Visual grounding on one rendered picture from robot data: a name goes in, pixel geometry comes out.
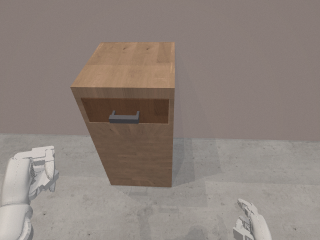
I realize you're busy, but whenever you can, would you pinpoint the robot right hand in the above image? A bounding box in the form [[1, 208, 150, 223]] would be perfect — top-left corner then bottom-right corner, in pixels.
[[233, 198, 272, 240]]

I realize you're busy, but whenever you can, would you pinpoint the cabinet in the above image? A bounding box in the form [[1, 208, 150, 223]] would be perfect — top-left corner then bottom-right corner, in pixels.
[[70, 42, 175, 188]]

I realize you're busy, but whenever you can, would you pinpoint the handle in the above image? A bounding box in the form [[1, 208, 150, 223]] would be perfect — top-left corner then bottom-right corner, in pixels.
[[109, 110, 140, 124]]

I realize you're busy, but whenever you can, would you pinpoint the robot left hand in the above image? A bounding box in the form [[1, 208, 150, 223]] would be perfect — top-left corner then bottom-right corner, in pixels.
[[0, 146, 59, 207]]

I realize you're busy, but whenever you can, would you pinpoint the drawer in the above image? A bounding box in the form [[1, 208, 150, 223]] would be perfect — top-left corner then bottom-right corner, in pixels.
[[80, 97, 169, 124]]

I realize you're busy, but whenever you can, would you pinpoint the left robot forearm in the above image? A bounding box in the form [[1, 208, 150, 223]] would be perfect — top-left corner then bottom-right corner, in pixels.
[[0, 203, 34, 240]]

